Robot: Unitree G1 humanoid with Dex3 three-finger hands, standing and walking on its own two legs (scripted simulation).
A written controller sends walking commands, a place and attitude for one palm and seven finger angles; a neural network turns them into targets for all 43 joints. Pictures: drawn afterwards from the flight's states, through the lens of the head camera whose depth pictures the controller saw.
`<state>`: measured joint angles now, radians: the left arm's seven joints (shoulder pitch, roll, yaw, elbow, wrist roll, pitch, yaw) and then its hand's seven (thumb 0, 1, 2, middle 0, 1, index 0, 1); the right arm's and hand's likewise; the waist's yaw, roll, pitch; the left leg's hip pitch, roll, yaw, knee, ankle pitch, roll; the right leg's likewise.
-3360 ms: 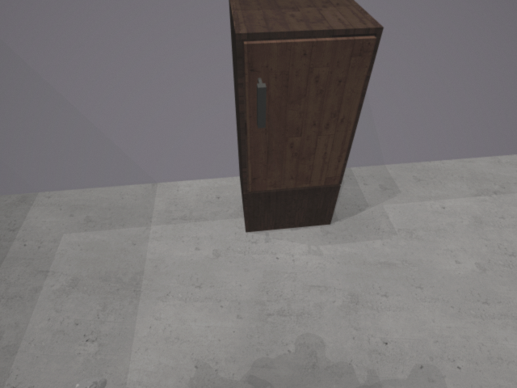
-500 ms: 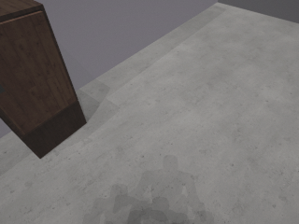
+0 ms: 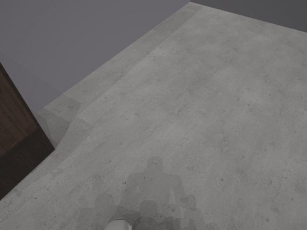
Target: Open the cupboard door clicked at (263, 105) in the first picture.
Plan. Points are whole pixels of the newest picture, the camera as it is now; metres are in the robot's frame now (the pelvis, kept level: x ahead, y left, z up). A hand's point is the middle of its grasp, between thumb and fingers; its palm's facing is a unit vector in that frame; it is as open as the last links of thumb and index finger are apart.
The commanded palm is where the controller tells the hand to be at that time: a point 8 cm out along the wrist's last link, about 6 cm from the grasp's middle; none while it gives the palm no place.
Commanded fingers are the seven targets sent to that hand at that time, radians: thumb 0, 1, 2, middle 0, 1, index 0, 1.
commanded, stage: walk to a spot facing it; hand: left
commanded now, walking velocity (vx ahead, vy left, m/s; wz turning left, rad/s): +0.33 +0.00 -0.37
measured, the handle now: out of the picture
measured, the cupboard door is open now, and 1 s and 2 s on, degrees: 0 0 0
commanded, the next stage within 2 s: turn to face it in 0.44 s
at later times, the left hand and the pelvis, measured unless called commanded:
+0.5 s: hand (101, 187) +0.27 +0.19 -0.16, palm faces -0.20 -0.97 -0.16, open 7.4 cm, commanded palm none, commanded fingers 0.00 0.90 0.90 -0.20 -0.30 -0.20 -0.30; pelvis +0.16 +0.03 +0.01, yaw -15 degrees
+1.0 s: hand (118, 163) +0.36 +0.15 -0.17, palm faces -0.10 -0.99 -0.14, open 7.3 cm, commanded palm none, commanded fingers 0.00 0.90 0.90 -0.20 -0.30 -0.20 -0.30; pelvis +0.22 +0.00 +0.00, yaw -7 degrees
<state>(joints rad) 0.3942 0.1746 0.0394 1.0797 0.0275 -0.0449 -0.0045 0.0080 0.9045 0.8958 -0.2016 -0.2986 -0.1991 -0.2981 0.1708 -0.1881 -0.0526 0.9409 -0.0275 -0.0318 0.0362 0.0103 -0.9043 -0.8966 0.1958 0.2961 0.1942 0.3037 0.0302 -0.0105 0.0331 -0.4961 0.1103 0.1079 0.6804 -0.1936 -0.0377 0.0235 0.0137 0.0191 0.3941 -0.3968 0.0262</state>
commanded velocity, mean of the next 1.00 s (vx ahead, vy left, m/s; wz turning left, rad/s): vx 0.05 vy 0.00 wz -0.01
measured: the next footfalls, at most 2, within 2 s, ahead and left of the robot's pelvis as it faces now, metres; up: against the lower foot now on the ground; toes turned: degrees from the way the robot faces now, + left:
left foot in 0.02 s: +0.17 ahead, +0.11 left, +0.00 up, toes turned +8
right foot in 0.62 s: +0.25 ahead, -0.14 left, +0.00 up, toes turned -26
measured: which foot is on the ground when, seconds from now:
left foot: up 0.00-0.00, down 0.02-0.62, up 0.64-1.00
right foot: down 0.00-0.04, up 0.06-0.60, down 0.62-1.00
